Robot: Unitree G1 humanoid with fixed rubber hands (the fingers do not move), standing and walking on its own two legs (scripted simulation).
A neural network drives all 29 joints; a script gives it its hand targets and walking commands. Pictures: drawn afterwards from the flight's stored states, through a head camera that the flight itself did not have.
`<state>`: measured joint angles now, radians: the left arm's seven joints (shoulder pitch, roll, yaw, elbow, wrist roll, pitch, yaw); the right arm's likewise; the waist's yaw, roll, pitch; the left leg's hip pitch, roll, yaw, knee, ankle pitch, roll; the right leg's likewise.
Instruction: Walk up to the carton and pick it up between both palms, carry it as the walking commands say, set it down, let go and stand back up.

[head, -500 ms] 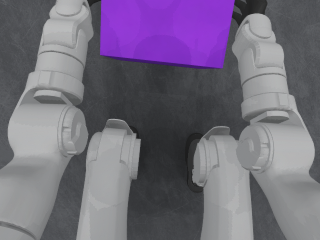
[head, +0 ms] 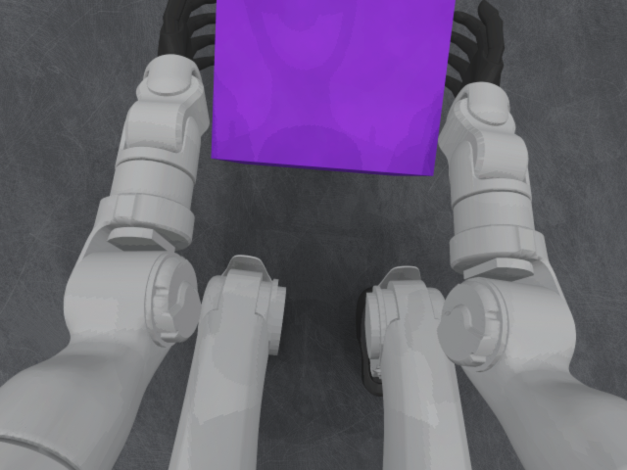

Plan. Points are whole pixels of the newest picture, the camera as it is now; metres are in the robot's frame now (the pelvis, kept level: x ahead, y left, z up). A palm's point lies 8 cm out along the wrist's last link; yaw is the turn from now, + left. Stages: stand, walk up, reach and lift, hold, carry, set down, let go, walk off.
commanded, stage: reach and lift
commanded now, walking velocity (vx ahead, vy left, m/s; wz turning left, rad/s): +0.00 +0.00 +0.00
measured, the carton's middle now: (328, 76) +0.55 +0.03 -0.18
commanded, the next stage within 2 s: none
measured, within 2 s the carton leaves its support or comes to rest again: neither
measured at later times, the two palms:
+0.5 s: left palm (160, 50) +0.50 +0.18 -0.03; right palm (515, 84) +0.50 -0.13 -0.03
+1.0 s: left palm (120, 21) +0.48 +0.17 +0.05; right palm (584, 66) +0.49 -0.13 +0.05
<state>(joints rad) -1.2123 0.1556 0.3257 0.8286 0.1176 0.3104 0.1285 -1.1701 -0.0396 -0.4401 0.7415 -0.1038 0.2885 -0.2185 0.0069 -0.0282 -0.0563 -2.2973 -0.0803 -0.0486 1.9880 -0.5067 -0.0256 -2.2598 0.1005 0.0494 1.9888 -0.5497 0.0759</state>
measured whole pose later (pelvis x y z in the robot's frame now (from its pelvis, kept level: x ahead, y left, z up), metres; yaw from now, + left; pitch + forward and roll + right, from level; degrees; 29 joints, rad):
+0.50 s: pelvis +0.00 +0.00 +0.05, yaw +1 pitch +47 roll -2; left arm -1.10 0.09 0.35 0.78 0.15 0.35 0.16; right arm -1.05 0.02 -0.45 0.68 -0.16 0.32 -0.23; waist 0.00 -0.02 -0.17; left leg -2.16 -0.09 -0.07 1.83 -0.49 -0.04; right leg -2.12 0.11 0.06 1.83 -0.53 0.07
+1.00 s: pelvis +0.01 +0.00 +0.10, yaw +1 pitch +43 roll -2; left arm -0.99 0.04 0.38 0.77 0.19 0.36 0.16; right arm -0.95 0.05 -0.47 0.70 -0.20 0.33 -0.21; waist 0.00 -0.01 -0.23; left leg -1.94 -0.10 -0.08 1.66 -0.48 -0.03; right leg -1.91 0.11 0.08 1.66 -0.51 0.06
